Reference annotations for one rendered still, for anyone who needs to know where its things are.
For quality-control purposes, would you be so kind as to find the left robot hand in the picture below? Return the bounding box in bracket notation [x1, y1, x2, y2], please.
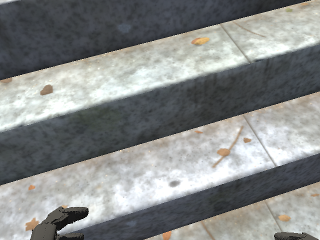
[30, 206, 89, 240]

